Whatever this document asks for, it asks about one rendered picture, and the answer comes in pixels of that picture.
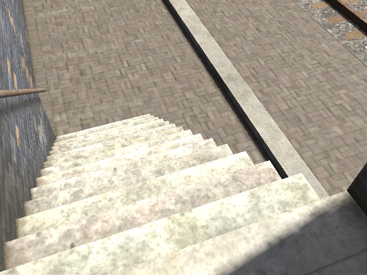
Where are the stairs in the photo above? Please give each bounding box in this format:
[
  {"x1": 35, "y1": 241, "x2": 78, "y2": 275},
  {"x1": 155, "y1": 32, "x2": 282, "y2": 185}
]
[{"x1": 0, "y1": 114, "x2": 321, "y2": 275}]

